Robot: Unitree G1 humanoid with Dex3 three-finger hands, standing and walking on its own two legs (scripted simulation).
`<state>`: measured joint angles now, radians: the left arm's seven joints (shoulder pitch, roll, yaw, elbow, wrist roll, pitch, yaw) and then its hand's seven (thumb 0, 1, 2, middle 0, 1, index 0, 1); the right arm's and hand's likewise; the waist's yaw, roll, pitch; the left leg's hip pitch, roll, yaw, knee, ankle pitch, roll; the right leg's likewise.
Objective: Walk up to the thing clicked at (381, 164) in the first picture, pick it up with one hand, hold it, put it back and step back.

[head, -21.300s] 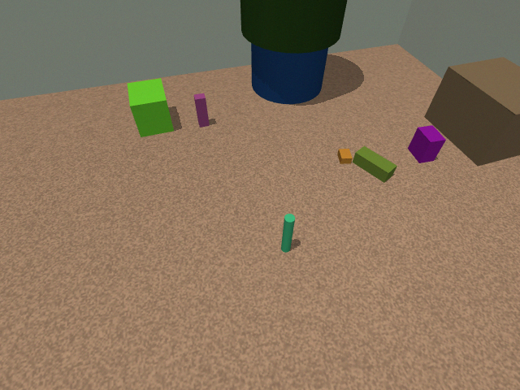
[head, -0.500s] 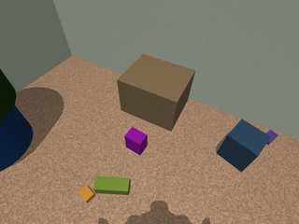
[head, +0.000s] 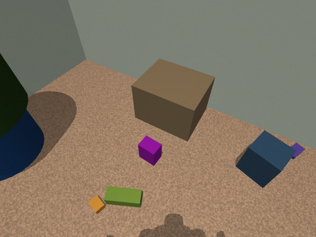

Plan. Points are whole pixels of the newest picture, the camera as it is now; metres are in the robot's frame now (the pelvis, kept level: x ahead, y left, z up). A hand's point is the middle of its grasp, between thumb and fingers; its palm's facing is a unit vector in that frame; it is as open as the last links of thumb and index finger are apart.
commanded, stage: walk up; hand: left
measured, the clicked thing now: (124, 196) +0.46 +0.22 -0.74
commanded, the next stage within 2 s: none
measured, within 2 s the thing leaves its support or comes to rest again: neither
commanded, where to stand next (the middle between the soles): +0.06 +0.01 m, yaw -4 degrees
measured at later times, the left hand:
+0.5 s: hand out of the picture +0.08 +0.32 -0.18, palm faces +0.01 -0.93 -0.36, open 7.4 cm
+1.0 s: hand (71, 230) +0.17 +0.26 -0.16, palm faces -0.05 -0.91 -0.40, open 7.4 cm
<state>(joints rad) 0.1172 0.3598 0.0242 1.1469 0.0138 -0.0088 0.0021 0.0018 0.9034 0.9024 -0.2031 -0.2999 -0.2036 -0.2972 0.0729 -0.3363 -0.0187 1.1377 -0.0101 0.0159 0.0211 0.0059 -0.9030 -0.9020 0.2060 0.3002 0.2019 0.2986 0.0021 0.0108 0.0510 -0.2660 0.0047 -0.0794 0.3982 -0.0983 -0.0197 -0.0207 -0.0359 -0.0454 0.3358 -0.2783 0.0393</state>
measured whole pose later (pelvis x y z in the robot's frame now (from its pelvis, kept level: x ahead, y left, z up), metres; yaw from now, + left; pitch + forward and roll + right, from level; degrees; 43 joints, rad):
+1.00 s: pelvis +0.08 +0.00 -0.02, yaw -1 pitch -1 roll +2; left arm 0.14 0.36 0.05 0.82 0.03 0.06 -0.01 0.00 0.90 0.90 -0.20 -0.30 -0.20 -0.30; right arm 0.07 -0.37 -0.04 0.85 0.02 0.05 -0.03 0.01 -0.90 -0.90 0.21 0.30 0.20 0.30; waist 0.03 0.00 0.21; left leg -0.47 -0.09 -0.07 1.16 -0.59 0.01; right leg -0.37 0.00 0.02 0.65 -0.26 -0.05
